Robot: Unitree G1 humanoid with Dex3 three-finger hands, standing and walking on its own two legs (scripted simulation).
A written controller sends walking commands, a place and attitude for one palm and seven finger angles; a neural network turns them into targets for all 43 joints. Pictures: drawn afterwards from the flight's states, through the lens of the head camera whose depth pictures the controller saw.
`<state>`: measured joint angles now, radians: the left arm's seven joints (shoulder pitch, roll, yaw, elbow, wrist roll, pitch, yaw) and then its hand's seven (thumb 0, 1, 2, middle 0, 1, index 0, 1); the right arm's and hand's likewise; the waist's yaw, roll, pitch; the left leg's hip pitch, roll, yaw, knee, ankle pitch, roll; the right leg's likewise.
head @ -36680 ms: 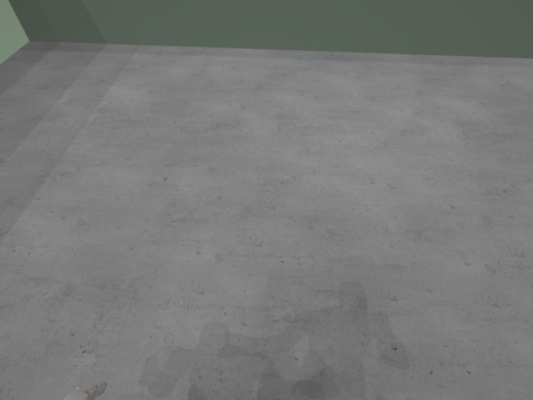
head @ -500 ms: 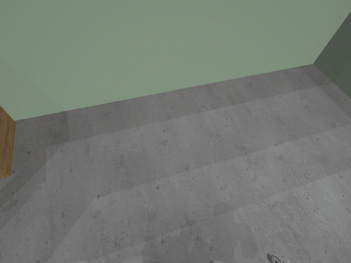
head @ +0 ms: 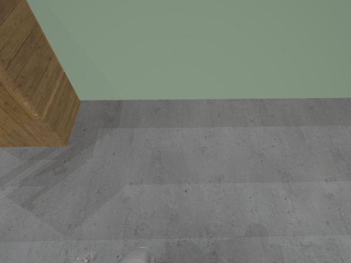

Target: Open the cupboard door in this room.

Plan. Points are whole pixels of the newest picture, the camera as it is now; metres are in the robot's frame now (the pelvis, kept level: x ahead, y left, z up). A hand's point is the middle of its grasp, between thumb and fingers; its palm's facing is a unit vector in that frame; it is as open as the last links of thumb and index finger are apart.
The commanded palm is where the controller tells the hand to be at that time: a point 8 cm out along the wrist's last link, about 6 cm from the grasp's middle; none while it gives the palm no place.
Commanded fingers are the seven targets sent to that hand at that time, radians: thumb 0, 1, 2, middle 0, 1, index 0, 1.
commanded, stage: turn to face it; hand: left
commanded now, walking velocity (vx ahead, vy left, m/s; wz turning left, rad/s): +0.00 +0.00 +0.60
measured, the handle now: out of the picture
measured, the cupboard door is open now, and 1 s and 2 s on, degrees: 44 44 44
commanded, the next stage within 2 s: take the last steps up to it in 1.24 s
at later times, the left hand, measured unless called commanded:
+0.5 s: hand out of the picture +0.09 +0.22 -0.16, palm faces +0.29 -0.91 -0.29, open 7.4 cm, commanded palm none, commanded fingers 0.00 0.90 0.90 -0.20 -0.30 -0.20 -0.30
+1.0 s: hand out of the picture +0.00 +0.23 -0.17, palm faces +0.57 -0.78 -0.24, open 7.4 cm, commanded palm none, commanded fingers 0.00 0.90 0.90 -0.20 -0.30 -0.20 -0.30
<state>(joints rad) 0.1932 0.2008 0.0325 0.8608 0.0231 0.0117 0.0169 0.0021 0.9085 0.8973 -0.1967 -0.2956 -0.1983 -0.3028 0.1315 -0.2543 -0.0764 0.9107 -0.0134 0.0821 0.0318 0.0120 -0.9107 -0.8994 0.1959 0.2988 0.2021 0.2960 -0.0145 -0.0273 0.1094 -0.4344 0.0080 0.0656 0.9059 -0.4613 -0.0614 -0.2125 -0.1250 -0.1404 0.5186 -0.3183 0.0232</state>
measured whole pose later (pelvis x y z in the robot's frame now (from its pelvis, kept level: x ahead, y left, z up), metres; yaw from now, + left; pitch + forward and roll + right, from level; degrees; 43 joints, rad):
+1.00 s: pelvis +0.05 +0.00 +0.00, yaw +34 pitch +1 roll -1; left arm 0.17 0.26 0.07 0.90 0.01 0.06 0.01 0.01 0.91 0.90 -0.19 -0.30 -0.19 -0.30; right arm 0.16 -0.21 -0.03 0.91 -0.03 0.03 0.00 0.01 -0.91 -0.90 0.20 0.30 0.21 0.30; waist 0.01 -0.03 0.09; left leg -0.28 -0.01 -0.03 0.51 -0.26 0.03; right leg -0.45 -0.08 -0.02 0.95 -0.45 0.08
